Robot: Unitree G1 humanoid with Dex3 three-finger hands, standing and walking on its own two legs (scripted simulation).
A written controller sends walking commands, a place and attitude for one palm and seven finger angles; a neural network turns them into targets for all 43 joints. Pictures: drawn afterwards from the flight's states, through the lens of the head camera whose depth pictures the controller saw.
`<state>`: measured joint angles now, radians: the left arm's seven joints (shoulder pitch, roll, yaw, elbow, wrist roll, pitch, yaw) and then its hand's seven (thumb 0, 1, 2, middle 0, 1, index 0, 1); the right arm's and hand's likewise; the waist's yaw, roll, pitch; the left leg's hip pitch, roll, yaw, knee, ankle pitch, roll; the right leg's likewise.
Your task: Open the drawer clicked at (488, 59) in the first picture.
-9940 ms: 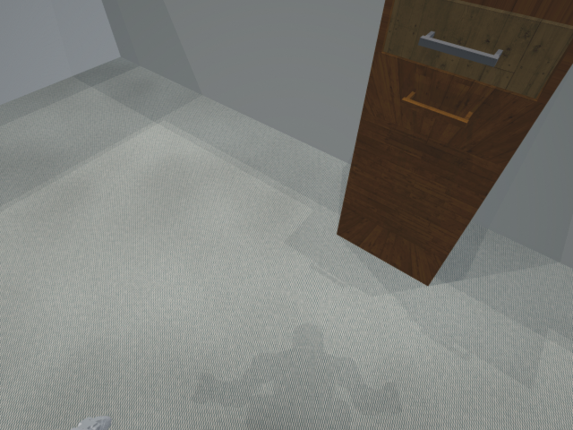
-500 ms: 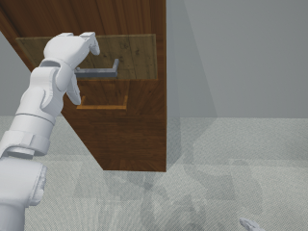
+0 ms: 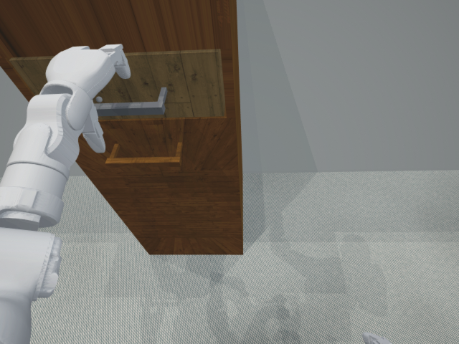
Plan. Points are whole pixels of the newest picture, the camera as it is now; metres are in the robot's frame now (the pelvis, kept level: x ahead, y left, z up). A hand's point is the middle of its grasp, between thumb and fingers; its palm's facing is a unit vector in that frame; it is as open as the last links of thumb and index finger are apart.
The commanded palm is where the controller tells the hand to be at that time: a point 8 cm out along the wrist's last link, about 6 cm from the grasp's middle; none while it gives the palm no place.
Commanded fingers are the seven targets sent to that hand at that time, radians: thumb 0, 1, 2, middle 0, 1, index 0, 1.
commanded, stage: move the hooked fingers above the handle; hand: left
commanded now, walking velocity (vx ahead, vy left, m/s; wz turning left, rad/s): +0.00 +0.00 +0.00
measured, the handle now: (121, 101) +0.52 +0.24 +0.14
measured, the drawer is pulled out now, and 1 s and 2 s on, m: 0.00 0.00 0.00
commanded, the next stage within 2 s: none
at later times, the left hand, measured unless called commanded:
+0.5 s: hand (102, 97) +0.47 +0.24 +0.19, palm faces -0.01 +0.01 -1.00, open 13.9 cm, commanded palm +0.44 +0.24 +0.25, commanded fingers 0.00 -0.50 0.30 -0.30 -1.20 -0.30 -1.20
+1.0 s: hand (108, 102) +0.46 +0.23 +0.18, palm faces -0.01 -0.01 -1.00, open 13.9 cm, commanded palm +0.45 +0.24 +0.25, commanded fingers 0.00 -0.50 0.30 -0.30 -1.20 -0.30 -1.20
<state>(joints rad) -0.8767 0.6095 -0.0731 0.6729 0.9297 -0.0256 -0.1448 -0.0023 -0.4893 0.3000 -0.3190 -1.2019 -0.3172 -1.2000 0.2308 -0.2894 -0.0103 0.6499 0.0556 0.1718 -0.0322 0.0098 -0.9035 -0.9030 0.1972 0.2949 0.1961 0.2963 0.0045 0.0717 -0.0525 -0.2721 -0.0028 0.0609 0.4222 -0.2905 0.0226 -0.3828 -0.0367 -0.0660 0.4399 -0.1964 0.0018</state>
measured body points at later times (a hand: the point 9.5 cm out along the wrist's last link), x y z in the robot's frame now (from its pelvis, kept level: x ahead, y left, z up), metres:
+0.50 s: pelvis +0.00 +0.01 +0.00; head +0.05 -0.02 +0.45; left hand +0.46 +0.23 +0.24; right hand +0.10 -0.25 -0.14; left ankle -0.06 +0.10 -0.74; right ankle +0.01 -0.12 -0.74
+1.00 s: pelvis +0.00 +0.00 +0.00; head +0.05 -0.02 +0.45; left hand +0.46 +0.22 +0.24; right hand +0.12 -0.26 -0.13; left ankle -0.06 +0.10 -0.74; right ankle +0.01 -0.12 -0.74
